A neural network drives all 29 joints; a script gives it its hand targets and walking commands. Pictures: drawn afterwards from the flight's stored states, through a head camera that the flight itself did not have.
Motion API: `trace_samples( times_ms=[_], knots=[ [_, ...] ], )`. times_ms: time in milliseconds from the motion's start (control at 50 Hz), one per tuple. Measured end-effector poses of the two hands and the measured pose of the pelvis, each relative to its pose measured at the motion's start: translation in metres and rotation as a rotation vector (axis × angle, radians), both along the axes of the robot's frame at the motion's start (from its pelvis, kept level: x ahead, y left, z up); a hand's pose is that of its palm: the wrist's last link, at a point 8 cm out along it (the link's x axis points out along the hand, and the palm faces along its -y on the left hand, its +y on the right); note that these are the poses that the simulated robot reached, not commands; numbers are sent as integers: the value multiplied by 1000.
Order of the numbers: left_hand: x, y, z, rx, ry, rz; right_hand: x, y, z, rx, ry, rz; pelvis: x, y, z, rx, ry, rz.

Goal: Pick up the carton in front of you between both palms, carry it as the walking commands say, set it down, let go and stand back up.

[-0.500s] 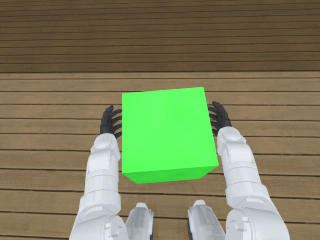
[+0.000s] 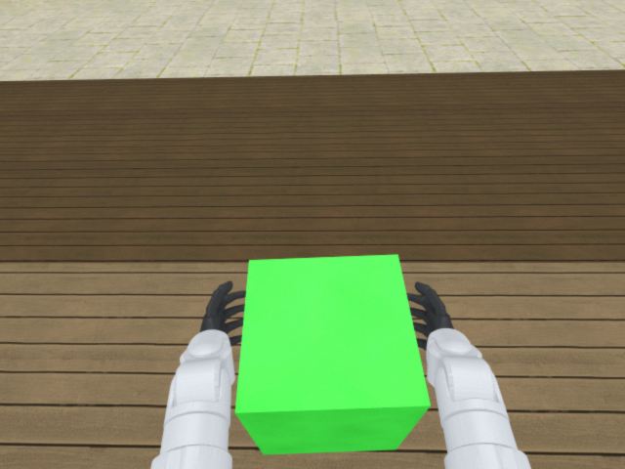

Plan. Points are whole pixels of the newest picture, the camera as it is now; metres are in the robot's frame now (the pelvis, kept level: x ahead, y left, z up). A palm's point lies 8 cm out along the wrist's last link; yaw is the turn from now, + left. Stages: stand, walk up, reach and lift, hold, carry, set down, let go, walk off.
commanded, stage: reach and lift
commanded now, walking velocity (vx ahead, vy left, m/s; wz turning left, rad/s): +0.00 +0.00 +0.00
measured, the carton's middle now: (326, 360) +0.30 +0.00 -0.06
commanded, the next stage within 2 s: hold in 1.04 s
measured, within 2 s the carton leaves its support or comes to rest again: neither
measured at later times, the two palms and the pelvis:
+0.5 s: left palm (213, 335) +0.30 +0.15 +0.04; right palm (445, 333) +0.29 -0.15 +0.03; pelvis -0.01 +0.00 +0.01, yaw +0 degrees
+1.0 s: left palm (211, 328) +0.30 +0.15 +0.05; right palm (444, 327) +0.29 -0.15 +0.04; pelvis +0.01 +0.00 +0.01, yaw +0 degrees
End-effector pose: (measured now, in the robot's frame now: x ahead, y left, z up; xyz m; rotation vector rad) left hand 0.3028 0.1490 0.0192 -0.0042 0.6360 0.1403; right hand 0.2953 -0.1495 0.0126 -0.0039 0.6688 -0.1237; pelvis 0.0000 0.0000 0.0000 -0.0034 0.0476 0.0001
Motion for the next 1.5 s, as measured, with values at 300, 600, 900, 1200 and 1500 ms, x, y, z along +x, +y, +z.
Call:
trace_samples(
  times_ms=[300,600,900,1200,1500],
  knots=[
    [-12,-1,14,11,29,-6,-12,-1,14,-1,28,2,-15,0,5,1,-121,0],
    [-5,-3,23,23,18,-11,-3,-3,24,-15,17,14,-6,-4,9,1,-127,5],
    [-3,-1,28,38,26,-25,-2,-1,29,-34,25,26,7,-3,13,1,-138,4],
    [-12,1,46,36,-11,-22,-11,1,47,-35,-12,26,5,-1,14,2,-166,-2],
    [-20,1,46,21,8,-5,-16,0,47,-17,7,20,-10,-3,11,2,-192,1]
  ],
)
